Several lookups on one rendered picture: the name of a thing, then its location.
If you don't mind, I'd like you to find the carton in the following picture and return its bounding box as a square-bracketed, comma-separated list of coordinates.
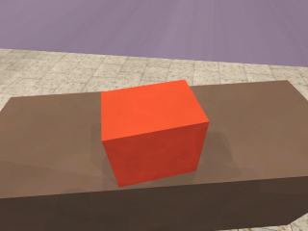
[101, 79, 210, 188]

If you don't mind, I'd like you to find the pedestal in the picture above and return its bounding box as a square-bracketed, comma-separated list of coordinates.
[0, 80, 308, 231]

